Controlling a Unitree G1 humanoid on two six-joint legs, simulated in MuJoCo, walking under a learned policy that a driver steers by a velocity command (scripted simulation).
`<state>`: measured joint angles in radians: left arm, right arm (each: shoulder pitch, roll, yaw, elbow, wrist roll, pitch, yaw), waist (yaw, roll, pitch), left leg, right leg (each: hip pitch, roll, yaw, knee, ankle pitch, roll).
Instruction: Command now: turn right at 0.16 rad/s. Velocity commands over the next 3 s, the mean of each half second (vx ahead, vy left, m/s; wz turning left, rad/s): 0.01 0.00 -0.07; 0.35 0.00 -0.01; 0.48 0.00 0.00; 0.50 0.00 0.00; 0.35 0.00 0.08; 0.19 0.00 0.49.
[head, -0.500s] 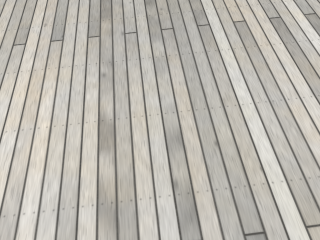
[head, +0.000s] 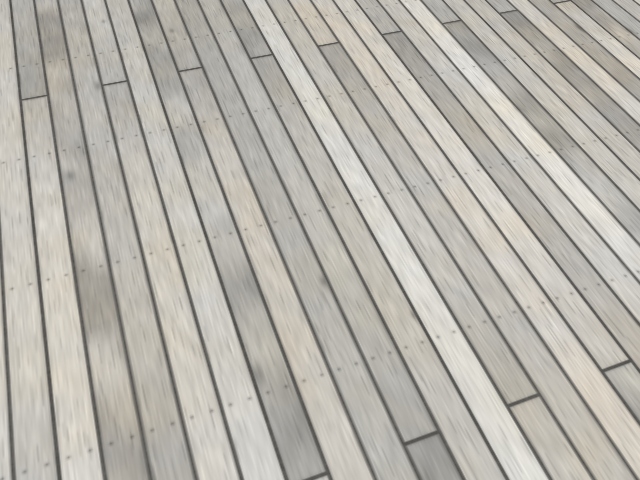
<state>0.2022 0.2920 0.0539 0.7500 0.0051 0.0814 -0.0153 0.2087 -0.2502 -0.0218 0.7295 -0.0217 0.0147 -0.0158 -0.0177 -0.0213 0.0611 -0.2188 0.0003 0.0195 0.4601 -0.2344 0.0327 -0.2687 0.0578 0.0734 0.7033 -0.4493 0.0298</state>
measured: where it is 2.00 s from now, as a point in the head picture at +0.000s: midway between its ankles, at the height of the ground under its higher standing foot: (310, 356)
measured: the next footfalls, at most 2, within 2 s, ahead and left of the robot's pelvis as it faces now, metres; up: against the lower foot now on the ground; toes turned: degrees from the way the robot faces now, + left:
right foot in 0.06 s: +0.02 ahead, -0.11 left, +0.00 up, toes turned +3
left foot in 0.72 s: +0.10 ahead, +0.10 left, +0.00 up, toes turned +2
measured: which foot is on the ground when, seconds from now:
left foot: down 0.00-0.48, up 0.50-0.70, down 0.72-1.00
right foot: up 0.00-0.04, down 0.06-0.72, up 0.74-1.00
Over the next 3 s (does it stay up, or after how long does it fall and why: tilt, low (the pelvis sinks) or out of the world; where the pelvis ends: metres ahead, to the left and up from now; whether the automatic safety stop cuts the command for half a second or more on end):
stays up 1.03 0.07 0.00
